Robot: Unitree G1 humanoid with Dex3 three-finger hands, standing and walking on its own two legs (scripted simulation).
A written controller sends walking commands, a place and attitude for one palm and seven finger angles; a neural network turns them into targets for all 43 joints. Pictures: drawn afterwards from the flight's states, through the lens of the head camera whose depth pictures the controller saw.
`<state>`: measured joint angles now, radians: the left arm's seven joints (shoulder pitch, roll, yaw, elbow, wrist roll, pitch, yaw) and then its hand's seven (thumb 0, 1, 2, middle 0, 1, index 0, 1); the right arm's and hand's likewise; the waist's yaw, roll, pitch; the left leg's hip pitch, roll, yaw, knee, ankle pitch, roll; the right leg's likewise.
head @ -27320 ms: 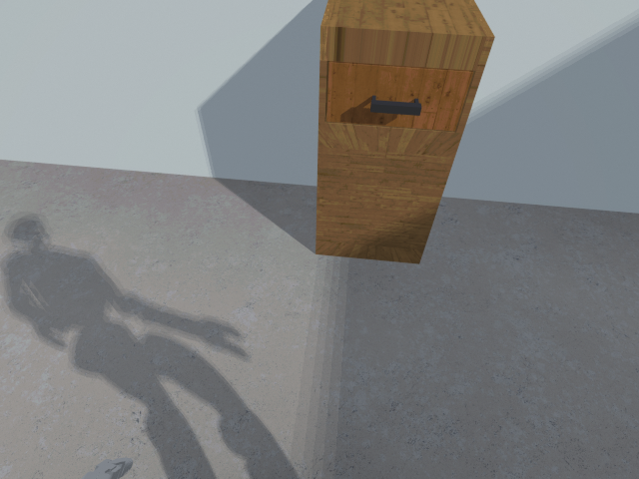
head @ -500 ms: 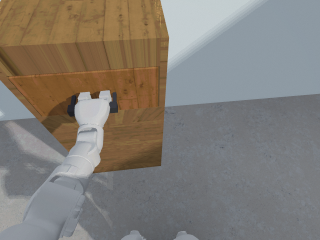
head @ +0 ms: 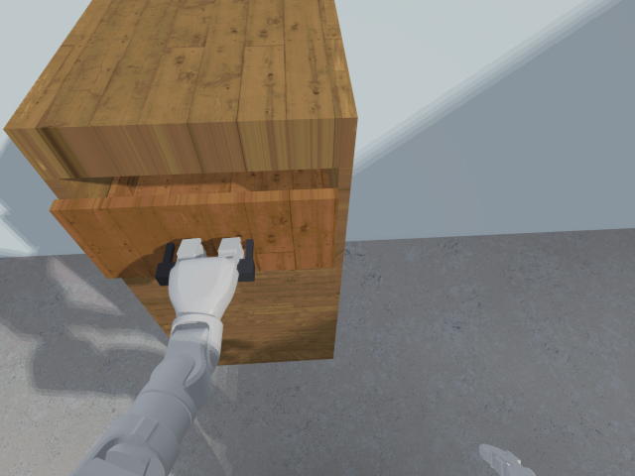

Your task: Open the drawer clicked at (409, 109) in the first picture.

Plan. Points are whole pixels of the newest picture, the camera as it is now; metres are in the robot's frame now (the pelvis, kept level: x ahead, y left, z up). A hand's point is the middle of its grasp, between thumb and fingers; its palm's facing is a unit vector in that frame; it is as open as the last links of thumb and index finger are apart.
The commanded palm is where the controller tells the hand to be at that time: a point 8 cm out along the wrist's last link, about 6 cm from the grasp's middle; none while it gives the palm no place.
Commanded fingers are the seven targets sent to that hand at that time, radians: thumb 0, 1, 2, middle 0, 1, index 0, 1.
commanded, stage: pull the drawer open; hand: left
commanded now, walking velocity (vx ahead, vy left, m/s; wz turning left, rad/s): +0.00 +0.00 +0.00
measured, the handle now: (208, 259) +0.42 +0.18 -0.01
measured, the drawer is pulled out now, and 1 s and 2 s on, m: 0.06 0.18 0.29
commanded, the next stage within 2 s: none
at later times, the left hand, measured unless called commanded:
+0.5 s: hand (210, 351) +0.29 +0.16 -0.03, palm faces +0.00 -0.07 -1.00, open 5.8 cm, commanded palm +0.25 +0.16 +0.02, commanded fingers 0.00 0.90 0.90 -0.40 -1.35 -0.40 -1.35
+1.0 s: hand (207, 388) +0.24 +0.15 -0.03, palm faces +0.00 -0.11 -0.99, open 5.8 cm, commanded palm +0.19 +0.16 +0.02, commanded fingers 0.00 0.90 0.90 -0.40 -1.35 -0.40 -1.35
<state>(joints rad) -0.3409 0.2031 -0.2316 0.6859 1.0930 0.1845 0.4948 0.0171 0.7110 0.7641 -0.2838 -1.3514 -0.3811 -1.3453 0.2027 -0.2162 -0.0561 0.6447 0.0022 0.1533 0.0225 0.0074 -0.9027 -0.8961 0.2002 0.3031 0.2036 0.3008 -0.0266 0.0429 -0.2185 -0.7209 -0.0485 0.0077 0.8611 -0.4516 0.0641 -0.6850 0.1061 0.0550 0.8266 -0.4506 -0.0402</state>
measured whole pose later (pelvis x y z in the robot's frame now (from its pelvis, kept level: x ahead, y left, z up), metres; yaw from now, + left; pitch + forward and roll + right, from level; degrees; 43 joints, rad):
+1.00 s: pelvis -0.03 -0.02 +0.00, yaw +0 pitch +12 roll +1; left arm 0.09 0.21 -0.26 0.33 1.10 0.14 0.51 0.03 0.70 0.76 -0.27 -1.35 -0.40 -1.31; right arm 0.15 -0.22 -0.03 0.62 0.00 0.11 0.02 0.01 -0.90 -0.90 0.20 0.30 0.20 0.30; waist 0.01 0.04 -0.20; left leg -0.64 -0.05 0.03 0.86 -0.43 0.04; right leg -0.63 0.11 0.07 0.87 -0.45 -0.06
